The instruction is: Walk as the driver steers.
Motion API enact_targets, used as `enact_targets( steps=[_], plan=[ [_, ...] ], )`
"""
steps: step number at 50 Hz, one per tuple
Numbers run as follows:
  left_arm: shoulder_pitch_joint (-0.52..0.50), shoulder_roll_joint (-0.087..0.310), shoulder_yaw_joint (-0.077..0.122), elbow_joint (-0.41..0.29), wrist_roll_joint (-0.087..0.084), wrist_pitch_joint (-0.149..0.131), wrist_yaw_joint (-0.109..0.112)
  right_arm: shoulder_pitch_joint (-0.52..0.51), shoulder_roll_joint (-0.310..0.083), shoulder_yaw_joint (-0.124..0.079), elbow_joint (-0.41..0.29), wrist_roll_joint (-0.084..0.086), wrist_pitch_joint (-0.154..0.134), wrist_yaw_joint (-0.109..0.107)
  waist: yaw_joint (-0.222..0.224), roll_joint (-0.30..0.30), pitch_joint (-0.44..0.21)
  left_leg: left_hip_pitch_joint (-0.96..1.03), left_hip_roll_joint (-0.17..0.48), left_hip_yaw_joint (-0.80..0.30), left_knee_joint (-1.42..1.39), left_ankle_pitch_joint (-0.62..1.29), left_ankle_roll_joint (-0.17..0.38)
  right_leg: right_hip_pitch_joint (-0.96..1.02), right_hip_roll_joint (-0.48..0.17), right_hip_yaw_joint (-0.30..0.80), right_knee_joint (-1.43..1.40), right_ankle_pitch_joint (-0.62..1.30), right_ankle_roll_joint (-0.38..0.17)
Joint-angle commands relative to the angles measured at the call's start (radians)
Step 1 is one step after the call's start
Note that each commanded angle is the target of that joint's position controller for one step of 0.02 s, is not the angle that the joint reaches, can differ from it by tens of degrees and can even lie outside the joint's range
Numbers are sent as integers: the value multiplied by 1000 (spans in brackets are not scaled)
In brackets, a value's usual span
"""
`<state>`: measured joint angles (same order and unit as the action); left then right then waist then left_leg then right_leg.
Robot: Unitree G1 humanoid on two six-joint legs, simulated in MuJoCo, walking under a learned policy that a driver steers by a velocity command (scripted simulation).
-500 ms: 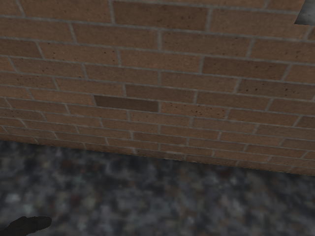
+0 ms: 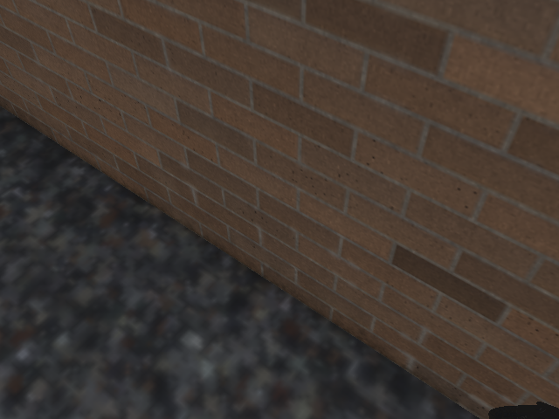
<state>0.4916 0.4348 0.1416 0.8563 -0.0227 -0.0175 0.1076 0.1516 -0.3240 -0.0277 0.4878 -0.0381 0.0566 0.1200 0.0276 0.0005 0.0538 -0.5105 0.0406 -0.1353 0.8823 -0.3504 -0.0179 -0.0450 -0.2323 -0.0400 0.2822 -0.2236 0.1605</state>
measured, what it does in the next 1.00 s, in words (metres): steps to the left, turning right: left foot, then right foot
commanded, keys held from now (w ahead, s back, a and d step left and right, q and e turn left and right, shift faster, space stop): w+e+shift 1.00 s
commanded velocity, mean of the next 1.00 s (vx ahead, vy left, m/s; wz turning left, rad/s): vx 0.11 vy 0.21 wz -0.76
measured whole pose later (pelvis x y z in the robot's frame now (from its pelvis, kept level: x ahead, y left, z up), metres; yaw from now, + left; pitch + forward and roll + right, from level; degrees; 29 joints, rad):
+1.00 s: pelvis +0.15 +0.29 +0.00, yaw -50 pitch +1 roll +2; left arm 0.11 0.32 0.05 0.55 0.00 0.05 -0.02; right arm 0.16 -0.28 -0.07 0.64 -0.01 -0.01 -0.08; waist -0.02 -0.02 0.08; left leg -0.28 0.08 0.16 0.41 -0.14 -0.03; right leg -0.54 -0.09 0.01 1.04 -0.39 0.10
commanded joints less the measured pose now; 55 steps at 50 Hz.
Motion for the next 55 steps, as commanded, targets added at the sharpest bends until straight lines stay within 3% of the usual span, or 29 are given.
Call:
enact_targets(
  steps=[1, 3, 4, 5, 6, 8, 10, 15, 18, 19, 20, 21, 22, 24, 28, 29, 33, 34, 35, 36, 37, 38, 40, 44, 45, 46, 49, 54, 55],
  plan=[
    [-132, 255, 64, -100, 2, -22, -6, 108, -16, -17, -29, -5, -32, -4, -150, -285, 61, 420, -48, 124, -225, 6, 35, -340, -87, 15, -196, 86, -196],
    [-138, 133, 22, -117, 1, -37, -11, 355, -85, -60, 68, 1, -38, -15, -277, -130, -22, 597, -57, 123, -493, 41, 102, -310, 33, -30, 228, 308, -166],
    [-108, 28, -8, -175, 39, -22, -18, 369, -181, -67, 88, -15, -29, -14, -191, 260, -91, 809, 80, 5, -407, 552, 101, -567, 160, -31, 557, -415, -147],
    [-82, -20, -28, -208, 28, -10, -3, 370, -290, -88, 30, -38, -52, -10, -189, 538, -183, 710, 227, -272, -566, 489, 235, -708, 296, 42, 819, -575, -152],
    [-86, 24, -27, -185, -3, 2, 0, 283, -225, -80, 20, -28, -68, -9, -148, 451, -171, 615, 247, -292, -624, 411, 277, -694, 229, 93, 959, -526, -180],
    [-113, 45, -28, -153, 33, 32, 7, 137, -97, -54, 22, -3, -53, -41, -61, 209, -88, 494, 196, -96, -619, 277, 238, -665, 165, 57, 936, -337, -170],
    [-54, 30, -33, -108, 50, 53, 16, 29, -46, -44, 22, -26, -48, -70, 8, 183, -68, 401, 149, 66, -602, 523, 238, -533, 160, 18, 907, -206, -130],
    [-74, -38, -71, -161, 31, 31, 13, -45, -61, -58, 4, -8, -36, -108, 44, 121, -47, 332, 160, 164, -571, 656, 227, -316, 90, 38, 518, -94, -183],
    [193, 24, -42, -91, 31, 12, -4, -102, -73, -69, -9, -4, -23, -124, 158, -19, -159, 264, 104, 231, -266, 887, 147, -11, 141, 8, 346, 6, -260],
    [246, 79, -23, -80, 51, 10, -10, -121, -63, -62, -36, -1, -22, -128, 191, -163, -94, 73, 5, 239, -38, 464, 76, 104, 138, 102, 205, 71, -292],
    [128, 219, 3, -134, 51, -3, -1, -25, -1, -45, -52, -44, -35, -123, 59, -458, -38, -303, -211, 156, 279, -312, -48, 174, -171, 735, 51, 83, -515],
    [-21, 167, -13, -202, 59, -25, 5, -10, -97, -60, -35, -25, -49, -108, 39, -324, -144, -257, -186, -115, 488, -293, -81, 54, -227, 956, -75, -112, -552],
    [-160, 137, -26, -239, 48, -38, 1, -17, -153, -78, -33, 15, -56, -101, -28, -235, -52, -265, -153, -135, 560, -192, -92, -53, -205, 843, -71, -119, -489],
    [-295, 109, -37, -282, 15, -16, 5, -41, -145, -71, -45, -8, -54, -93, -64, -71, 3, -205, -113, -64, 504, -63, -95, -163, -85, 568, -13, 46, -411],
    [-312, 97, -40, -321, 15, 27, 6, -40, -34, -40, -21, 16, -47, -90, -44, -107, -49, 41, -146, 49, 135, 63, -115, -257, 105, 306, 65, 226, -326],
    [-347, 52, -51, -295, -29, 55, -8, -78, 1, -25, -33, 53, -76, -108, -74, -178, -89, 174, -140, 101, -76, 99, -111, -290, 213, 168, 134, 311, -304],
    [-383, 37, -43, -357, -20, 69, -48, 67, -53, -68, 47, 65, -102, -111, -68, -170, -126, 413, -138, 104, -425, 202, -94, -394, 183, 355, 242, 48, -246],
    [-368, -22, -61, -354, 0, 55, -63, 137, -76, -78, 67, 51, -96, -119, -89, -68, -97, 499, -24, 32, -497, 201, -46, -524, 241, 318, 413, -181, -203],
    [-270, -112, -77, -343, 32, 48, -76, 131, -117, -74, 38, 21, -90, -128, -23, 161, -122, 558, 215, -186, -456, 411, 53, -680, 338, 216, 759, -497, -161],
    [-229, -63, -73, -398, 31, 28, -93, 84, -217, -96, 32, -29, -93, -130, 40, 352, -131, 403, 438, -478, -615, 419, 236, -787, 294, 206, 936, -500, -120],
    [-278, 34, -55, -395, 14, 24, -97, 11, -213, -108, 22, -28, -104, -140, 29, 354, -95, 310, 417, -518, -700, 127, 271, -769, 221, 226, 1068, -390, -101],
    [-285, 112, -25, -355, 0, 36, -91, -80, -149, -94, 16, -8, -103, -151, 43, 263, -49, 248, 325, -328, -696, 11, 211, -730, 201, 207, 1130, -275, -82],
    [-274, 113, -13, -324, 11, 64, -77, -171, -106, -78, 8, 24, -87, -177, 63, 157, -60, 200, 223, -92, -637, 191, 152, -640, 200, 138, 1244, -163, -51],
    [-427, -13, -51, -388, 10, 44, -87, -33, -97, -80, 66, 22, -69, -218, -34, 111, -100, 398, 220, 44, -590, 354, 174, -698, 153, 95, 1029, -85, -48],
    [-250, -204, -143, -309, 88, 55, -189, -9, 43, -53, 70, 52, -139, -189, -54, 142, -222, 414, 266, -19, -669, 38, 230, -612, 150, 106, 1036, -116, -35],
    [-450, -24, -51, -406, -10, 54, -148, -13, -153, -95, 88, 28, -95, -206, -48, 143, -80, 433, 252, 26, -626, 199, 187, -682, 128, 93, 902, -136, -50],
    [-473, -47, -72, -415, 28, 42, -130, 15, -176, -115, 95, 26, -64, -211, -82, 141, -141, 462, 308, 80, -594, 329, 184, -560, 123, 57, 670, -197, -67],
    [-232, 1, -26, -314, 9, 86, -116, -8, -124, -111, 115, 57, -52, -163, 26, 139, -172, 245, 251, 267, -395, 280, 35, -112, 244, -47, 256, -29, -186],
    [-227, -30, -45, -321, 36, 107, -169, 124, -165, -124, 190, 80, -50, -239, 30, 57, -89, 220, 315, 107, -447, 132, 107, -149, 253, 17, 216, -21, -253]
  ],
)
